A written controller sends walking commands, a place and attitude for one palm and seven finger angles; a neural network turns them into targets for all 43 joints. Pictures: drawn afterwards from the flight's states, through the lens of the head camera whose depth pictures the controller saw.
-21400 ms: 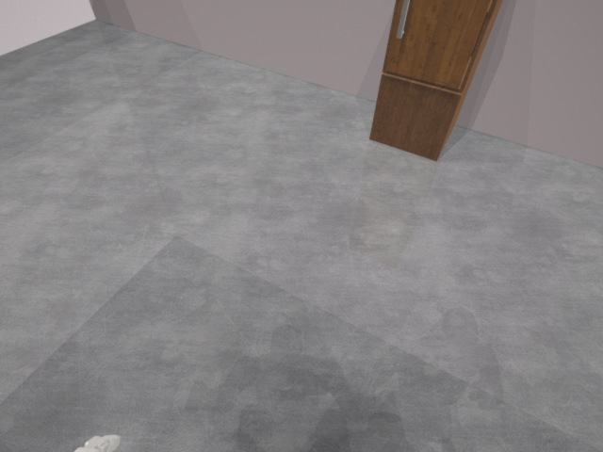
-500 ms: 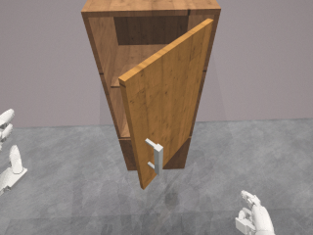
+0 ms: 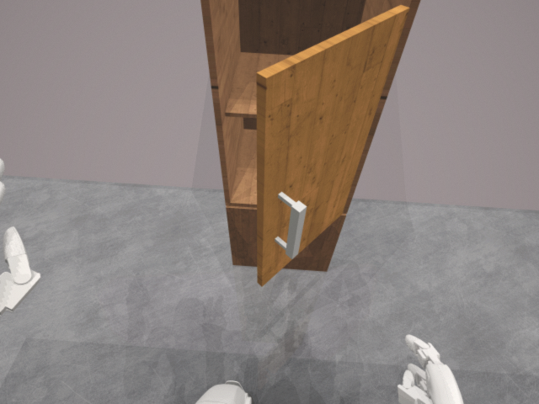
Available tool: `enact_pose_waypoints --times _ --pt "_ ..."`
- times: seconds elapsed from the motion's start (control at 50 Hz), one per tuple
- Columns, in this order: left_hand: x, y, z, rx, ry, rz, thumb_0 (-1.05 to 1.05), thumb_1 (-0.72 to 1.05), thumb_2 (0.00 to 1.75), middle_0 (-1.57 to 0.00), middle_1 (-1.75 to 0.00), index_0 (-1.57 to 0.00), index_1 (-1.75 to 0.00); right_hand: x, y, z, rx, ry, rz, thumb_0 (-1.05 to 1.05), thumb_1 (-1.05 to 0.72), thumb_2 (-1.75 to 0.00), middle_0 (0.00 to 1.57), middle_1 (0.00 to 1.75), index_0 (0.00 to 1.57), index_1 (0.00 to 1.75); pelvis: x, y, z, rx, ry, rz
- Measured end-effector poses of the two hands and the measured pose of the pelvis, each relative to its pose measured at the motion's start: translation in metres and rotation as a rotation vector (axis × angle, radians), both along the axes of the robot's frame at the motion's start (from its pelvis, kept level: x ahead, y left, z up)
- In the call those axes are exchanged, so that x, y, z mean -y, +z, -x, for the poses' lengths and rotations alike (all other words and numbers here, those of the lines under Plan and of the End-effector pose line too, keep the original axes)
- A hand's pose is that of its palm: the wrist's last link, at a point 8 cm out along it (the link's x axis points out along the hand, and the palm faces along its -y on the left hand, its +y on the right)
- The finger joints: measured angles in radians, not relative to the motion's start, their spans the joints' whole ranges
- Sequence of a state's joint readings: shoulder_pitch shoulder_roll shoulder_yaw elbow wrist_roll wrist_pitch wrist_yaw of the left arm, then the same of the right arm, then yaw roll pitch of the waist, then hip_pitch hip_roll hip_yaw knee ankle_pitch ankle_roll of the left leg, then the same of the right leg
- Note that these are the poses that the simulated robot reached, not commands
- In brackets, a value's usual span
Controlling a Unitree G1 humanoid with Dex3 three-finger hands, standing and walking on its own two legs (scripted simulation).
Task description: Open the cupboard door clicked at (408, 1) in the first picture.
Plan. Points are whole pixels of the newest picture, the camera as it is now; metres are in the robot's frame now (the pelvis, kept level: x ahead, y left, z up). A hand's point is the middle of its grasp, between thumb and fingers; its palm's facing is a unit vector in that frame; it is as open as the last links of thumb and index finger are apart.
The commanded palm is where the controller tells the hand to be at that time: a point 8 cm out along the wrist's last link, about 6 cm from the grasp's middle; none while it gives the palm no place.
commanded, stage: step back with the hand held close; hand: left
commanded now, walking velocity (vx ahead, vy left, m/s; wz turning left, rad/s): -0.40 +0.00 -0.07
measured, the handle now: (288, 226) +0.46 +0.00 -0.07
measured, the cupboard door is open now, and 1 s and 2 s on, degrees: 48 48 48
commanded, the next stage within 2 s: stop stepping back and stand still in 0.42 s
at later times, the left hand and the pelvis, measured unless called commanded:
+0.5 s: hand out of the picture +0.13 +0.24 +0.19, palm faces +0.34 -0.84 -0.42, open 7.4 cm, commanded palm +0.06 +0.29 +0.19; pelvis -0.10 +0.00 +0.01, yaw -5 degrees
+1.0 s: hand out of the picture -0.01 +0.26 +0.18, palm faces +0.44 -0.83 -0.35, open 7.4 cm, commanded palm -0.07 +0.30 +0.19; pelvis -0.23 +0.01 +0.01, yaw -4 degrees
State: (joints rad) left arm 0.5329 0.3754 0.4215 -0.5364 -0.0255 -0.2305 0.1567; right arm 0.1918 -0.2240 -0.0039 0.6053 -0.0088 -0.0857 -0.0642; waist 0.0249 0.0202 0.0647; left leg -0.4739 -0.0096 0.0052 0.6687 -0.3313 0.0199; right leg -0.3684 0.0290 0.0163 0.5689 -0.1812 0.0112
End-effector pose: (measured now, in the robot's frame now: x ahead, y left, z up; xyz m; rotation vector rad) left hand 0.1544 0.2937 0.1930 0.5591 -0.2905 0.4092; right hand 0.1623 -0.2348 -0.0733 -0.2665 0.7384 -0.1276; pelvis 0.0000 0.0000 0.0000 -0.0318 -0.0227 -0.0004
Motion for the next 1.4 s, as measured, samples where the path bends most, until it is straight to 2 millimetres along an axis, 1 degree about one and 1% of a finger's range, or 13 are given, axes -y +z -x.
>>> enact_pose_waypoints --times 0.14,0.24,0.38,0.48,0.58,0.7,0.82,0.94,1.04,1.14,1.24,1.36,1.4 --pt "-0.012 0.005 0.011 0.02 -0.059 -0.039 0.02 0.88 0.89 -0.21 -0.3 -0.21 -0.3 -0.004 0.007 0.029 0.008 -0.04 0.036 0.02 -0.9 -0.89 0.21 0.3 0.2 0.3 -0.009 0.001 0.028 -0.002 0.02 0.041" --pt "-0.018 0.016 0.038 0.045 -0.043 -0.067 0.02 0.88 0.89 -0.21 -0.3 -0.22 -0.3 -0.012 0.011 0.044 0.026 -0.019 0.003 0.02 -0.9 -0.89 0.2 0.3 0.2 0.3 -0.004 0.003 0.045 -0.036 0.016 0.053" --pt "0.004 -0.002 0.07 0.017 -0.059 -0.003 0.02 0.89 0.9 -0.2 -0.3 -0.21 -0.3 -0.012 0.0 0.064 0.054 0.031 -0.028 0.01 -0.9 -0.89 0.21 0.3 0.2 0.3 0.003 -0.004 0.088 -0.076 -0.079 0.006" --pt "0.01 0.005 0.067 0.042 -0.145 0.019 0.02 0.88 0.9 -0.21 -0.3 -0.21 -0.3 -0.005 0.01 0.1 0.011 -0.048 0.0 0.02 -0.9 -0.89 0.21 0.3 0.2 0.3 -0.002 0.005 0.097 -0.05 -0.088 0.004" --pt "0.01 0.005 0.071 -0.005 -0.221 0.02 0.02 0.88 0.89 -0.21 -0.3 -0.21 -0.3 0.005 0.032 0.141 0.062 -0.1 0.017 0.02 -0.9 -0.89 0.21 0.3 0.2 0.3 -0.003 0.013 0.134 -0.022 -0.116 0.012" --pt "0.024 0.006 0.126 -0.094 -0.246 -0.011 0.02 0.89 0.89 -0.21 -0.3 -0.21 -0.3 0.021 0.042 0.202 0.101 -0.157 0.034 0.01 -0.9 -0.89 0.21 0.3 0.2 0.3 0.002 0.016 0.17 -0.012 -0.107 0.014" --pt "0.02 0.019 0.192 -0.043 -0.151 -0.058 0.02 0.88 0.89 -0.21 -0.31 -0.22 -0.3 0.032 0.014 0.26 -0.028 -0.151 0.039 0.01 -0.9 -0.9 0.2 0.3 0.2 0.3 0.006 0.012 0.206 -0.01 -0.107 -0.039" --pt "-0.001 0.008 0.204 0.044 -0.012 0.074 0.01 0.88 0.89 -0.21 -0.3 -0.21 -0.3 0.028 0.003 0.302 -0.07 -0.17 0.038 0.02 -0.9 -0.89 0.2 0.3 0.2 0.3 0.001 0.015 0.222 -0.025 -0.089 -0.056" --pt "0.001 -0.007 0.207 0.017 -0.06 0.09 0.02 0.89 0.9 -0.2 -0.3 -0.21 -0.3 0.016 0.001 0.313 -0.024 -0.182 0.034 0.02 -0.9 -0.89 0.2 0.3 0.2 0.3 -0.009 0.007 0.239 -0.004 -0.074 -0.055" --pt "0.009 0.006 0.217 -0.017 -0.103 -0.024 0.02 0.89 0.9 -0.21 -0.3 -0.21 -0.3 0.001 0.0 0.316 0.016 -0.179 -0.04 0.02 -0.9 -0.89 0.2 0.3 0.2 0.3 -0.003 0.008 0.244 0.004 -0.073 -0.052" --pt "0.014 0.012 0.225 -0.011 -0.075 -0.08 0.02 0.88 0.89 -0.21 -0.3 -0.21 -0.3 0.0 -0.018 0.308 -0.025 -0.131 -0.083 0.02 -0.9 -0.89 0.21 0.3 0.2 0.3 0.005 0.002 0.246 -0.001 -0.068 -0.034" --pt "0.009 0.0 0.225 -0.066 -0.032 0.003 0.02 0.88 0.89 -0.21 -0.3 -0.21 -0.3 0.011 -0.01 0.296 -0.067 -0.113 -0.054 0.02 -0.9 -0.89 0.21 0.3 0.2 0.3 0.003 0.013 0.241 -0.004 -0.062 -0.05" --pt "0.004 -0.026 0.215 -0.169 -0.03 0.032 0.01 0.89 0.9 -0.2 -0.3 -0.21 -0.3 0.015 -0.012 0.29 -0.083 -0.08 -0.06 0.02 -0.9 -0.89 0.21 0.3 0.2 0.3 0.0 0.012 0.24 -0.012 -0.037 -0.051"
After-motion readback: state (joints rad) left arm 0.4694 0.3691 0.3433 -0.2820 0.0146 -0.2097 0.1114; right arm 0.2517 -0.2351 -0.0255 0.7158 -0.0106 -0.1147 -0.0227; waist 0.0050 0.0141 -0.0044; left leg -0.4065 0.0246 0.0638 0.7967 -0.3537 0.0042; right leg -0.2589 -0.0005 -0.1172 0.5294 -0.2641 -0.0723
